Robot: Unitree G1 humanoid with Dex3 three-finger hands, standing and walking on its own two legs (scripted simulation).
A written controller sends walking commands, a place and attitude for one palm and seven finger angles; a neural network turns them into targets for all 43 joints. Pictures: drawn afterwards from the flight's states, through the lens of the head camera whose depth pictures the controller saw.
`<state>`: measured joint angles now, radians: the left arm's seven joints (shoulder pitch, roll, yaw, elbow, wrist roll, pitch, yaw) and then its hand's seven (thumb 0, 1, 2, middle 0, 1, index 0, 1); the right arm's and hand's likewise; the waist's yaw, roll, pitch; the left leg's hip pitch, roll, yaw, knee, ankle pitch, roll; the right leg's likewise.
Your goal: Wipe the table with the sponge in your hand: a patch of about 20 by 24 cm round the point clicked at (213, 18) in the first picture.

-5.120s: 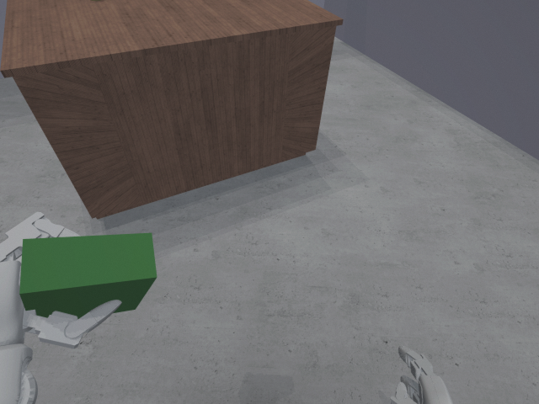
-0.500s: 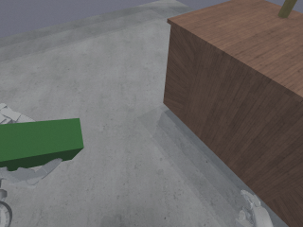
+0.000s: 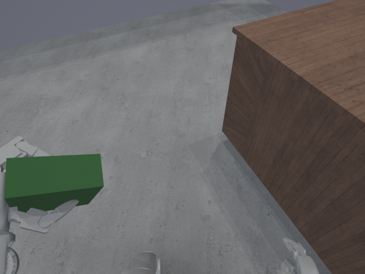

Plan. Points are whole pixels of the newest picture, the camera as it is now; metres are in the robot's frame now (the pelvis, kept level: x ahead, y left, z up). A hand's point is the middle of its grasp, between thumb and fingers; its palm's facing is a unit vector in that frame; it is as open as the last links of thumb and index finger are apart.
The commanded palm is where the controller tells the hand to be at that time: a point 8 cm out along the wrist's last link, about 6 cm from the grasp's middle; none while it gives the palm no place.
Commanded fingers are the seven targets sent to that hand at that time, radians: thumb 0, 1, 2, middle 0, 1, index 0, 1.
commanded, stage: walk to a spot facing it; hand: left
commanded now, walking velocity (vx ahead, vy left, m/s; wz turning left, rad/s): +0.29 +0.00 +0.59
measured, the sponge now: (68, 184) +0.23 +0.20 +0.15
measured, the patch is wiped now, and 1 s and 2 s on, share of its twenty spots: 0.00 0.00 0.00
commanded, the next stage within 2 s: none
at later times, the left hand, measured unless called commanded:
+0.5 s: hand (35, 156) +0.25 +0.25 +0.19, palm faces +0.55 -0.68 -0.49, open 9.6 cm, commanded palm +0.20 +0.29 +0.18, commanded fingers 0.00 0.10 1.30 -1.20 -1.60 -1.20 -1.60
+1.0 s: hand (17, 172) +0.23 +0.28 +0.17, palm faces +0.72 -0.54 -0.43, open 9.6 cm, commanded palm +0.16 +0.29 +0.18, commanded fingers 0.00 0.10 1.30 -1.20 -1.60 -1.20 -1.60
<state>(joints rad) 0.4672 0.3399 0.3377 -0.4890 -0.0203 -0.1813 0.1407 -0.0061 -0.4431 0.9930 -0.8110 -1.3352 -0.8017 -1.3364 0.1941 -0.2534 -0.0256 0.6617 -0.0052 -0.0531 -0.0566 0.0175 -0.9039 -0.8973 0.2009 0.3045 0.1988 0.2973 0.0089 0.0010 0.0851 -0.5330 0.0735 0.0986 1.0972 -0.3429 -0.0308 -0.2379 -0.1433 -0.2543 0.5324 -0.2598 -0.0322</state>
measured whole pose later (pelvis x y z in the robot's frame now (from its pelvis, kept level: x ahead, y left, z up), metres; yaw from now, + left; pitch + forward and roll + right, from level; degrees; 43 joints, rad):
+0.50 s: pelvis +0.11 -0.02 -0.01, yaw +12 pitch +0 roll -1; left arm 0.53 0.40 0.39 -0.60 -0.04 -0.21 0.14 -0.01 -0.44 0.99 -0.81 -1.34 -0.80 -1.34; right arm 0.22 -0.10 0.04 0.60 0.00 -0.11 -0.03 0.01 -0.90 -0.90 0.20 0.30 0.20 0.30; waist 0.03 0.06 0.06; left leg -0.27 0.09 0.00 0.55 -0.27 -0.04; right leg -0.40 -0.08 -0.15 0.69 -0.36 0.09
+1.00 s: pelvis +0.15 -0.03 -0.02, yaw +28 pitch -1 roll +1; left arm 0.47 0.44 0.41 -0.63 -0.05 -0.18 0.17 -0.01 -0.44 1.00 -0.81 -1.34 -0.80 -1.34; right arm 0.16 -0.23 -0.06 0.54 -0.01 -0.06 -0.07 0.01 -0.91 -0.90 0.19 0.30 0.19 0.30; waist -0.02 -0.06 0.10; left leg -0.35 0.04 0.13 0.64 -0.27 0.03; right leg -0.43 -0.15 -0.16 1.01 -0.57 0.06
